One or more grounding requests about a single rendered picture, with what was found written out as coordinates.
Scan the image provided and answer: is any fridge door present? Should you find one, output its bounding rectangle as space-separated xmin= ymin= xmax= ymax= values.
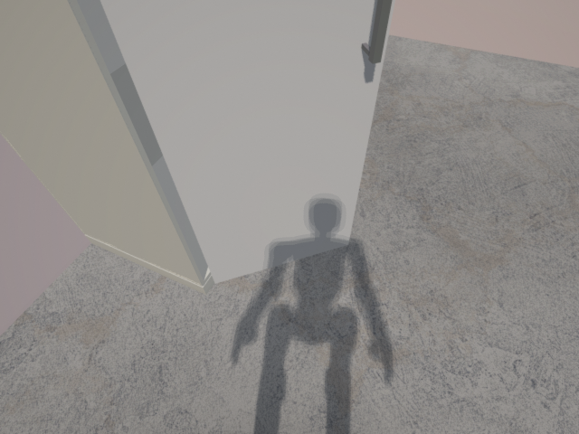
xmin=100 ymin=0 xmax=395 ymax=284

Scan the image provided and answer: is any handle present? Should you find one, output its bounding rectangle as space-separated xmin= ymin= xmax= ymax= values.
xmin=361 ymin=0 xmax=392 ymax=64

